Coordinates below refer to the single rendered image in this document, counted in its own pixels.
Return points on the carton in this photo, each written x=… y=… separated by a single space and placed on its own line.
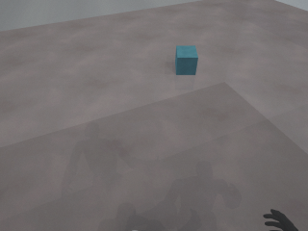
x=186 y=59

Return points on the robot right hand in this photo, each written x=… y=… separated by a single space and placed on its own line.
x=284 y=223

